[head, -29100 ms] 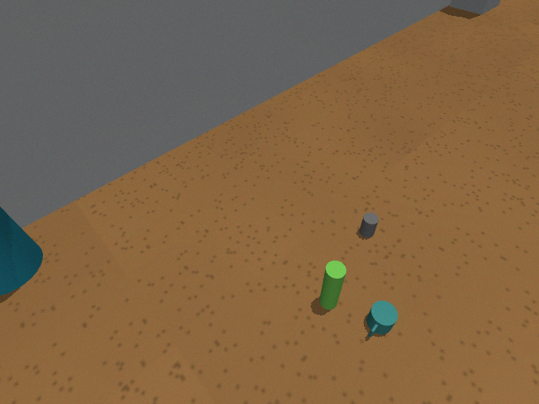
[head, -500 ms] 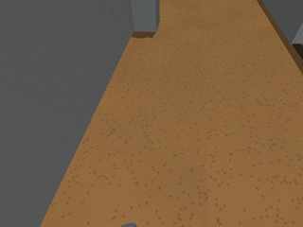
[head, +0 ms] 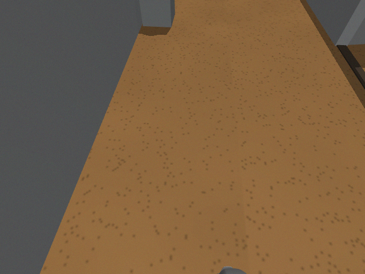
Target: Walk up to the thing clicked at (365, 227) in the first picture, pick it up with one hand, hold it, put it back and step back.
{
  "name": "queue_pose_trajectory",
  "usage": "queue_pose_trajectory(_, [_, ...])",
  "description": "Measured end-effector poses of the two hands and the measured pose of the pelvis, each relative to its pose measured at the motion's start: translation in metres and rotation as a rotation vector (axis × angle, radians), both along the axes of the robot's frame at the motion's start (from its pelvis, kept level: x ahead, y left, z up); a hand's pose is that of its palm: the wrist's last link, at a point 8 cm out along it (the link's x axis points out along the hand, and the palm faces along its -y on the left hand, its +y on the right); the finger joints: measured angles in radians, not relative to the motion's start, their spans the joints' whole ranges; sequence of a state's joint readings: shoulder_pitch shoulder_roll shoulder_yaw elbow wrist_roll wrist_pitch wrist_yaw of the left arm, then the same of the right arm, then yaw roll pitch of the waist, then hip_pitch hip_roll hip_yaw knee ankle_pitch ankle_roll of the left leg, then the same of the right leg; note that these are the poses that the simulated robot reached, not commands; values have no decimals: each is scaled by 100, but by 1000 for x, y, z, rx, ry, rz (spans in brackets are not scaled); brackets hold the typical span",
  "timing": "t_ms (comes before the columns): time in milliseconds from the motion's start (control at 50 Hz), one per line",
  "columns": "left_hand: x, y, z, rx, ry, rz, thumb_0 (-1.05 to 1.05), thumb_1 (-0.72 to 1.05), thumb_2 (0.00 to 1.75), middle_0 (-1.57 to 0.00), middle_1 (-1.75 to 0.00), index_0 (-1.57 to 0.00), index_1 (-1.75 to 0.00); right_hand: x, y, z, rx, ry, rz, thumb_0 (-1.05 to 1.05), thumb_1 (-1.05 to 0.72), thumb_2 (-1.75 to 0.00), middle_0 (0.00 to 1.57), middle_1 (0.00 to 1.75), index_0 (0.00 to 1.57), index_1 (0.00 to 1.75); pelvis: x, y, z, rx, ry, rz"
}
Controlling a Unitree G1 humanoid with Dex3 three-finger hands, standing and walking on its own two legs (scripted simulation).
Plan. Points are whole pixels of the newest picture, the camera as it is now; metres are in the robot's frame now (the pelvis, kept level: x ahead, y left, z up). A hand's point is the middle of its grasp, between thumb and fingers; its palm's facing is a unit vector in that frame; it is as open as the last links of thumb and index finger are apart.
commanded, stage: walk up
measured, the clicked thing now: out of the picture -0.30 -0.41 -0.71
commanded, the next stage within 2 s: stand in 0.62 s
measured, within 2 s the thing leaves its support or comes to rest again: neither
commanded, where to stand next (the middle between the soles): +0.08 -0.02 m, yaw +0 degrees
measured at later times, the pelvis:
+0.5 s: pelvis +0.01 -0.02 +0.02, yaw -1 degrees
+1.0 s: pelvis +0.03 -0.02 +0.02, yaw +0 degrees
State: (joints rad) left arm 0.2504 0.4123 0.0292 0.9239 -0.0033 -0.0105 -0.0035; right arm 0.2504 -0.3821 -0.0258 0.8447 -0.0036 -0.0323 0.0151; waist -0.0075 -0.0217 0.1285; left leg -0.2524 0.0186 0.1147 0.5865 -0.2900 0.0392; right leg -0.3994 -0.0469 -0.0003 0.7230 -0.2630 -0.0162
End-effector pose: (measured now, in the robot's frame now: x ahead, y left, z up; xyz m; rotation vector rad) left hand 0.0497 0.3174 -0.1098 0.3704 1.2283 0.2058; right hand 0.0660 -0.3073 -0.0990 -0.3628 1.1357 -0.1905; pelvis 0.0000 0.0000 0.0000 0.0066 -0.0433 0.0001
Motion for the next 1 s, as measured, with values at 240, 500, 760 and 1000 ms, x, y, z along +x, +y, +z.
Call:
queue_pose_trajectory(240, [46, -39, 11, -5, -72, -39, 0, 90, 90, -21, -30, -20, -30, 12, 3, -31, 105, 42, -25, 1, -90, -90, 21, 30, 20, 30, 4, -18, 1, 17, -3, -6])
queue_pose_trajectory(500, [80, -55, 9, -92, -109, -41, 0, 90, 90, -21, -30, -20, -30, -4, -19, -1, 16, 100, -64, 1, -90, -90, 21, 30, 20, 30, 15, -18, 15, 4, 1, -14])
queue_pose_trajectory(760, [51, -37, 8, -57, 8, 12, 0, 90, 90, -21, -30, -20, -30, 20, -10, -2, 31, 101, -59, 1, -90, -90, 20, 30, 20, 30, 24, -14, 19, -2, 8, -5])
queue_pose_trajectory(1000, [41, -33, 16, -23, 18, 45, 0, 91, 90, -21, -30, -20, -30, 51, 6, -9, 87, 65, -18, 1, -90, -90, 21, 30, 20, 30, 31, -16, 20, -2, 10, 8])
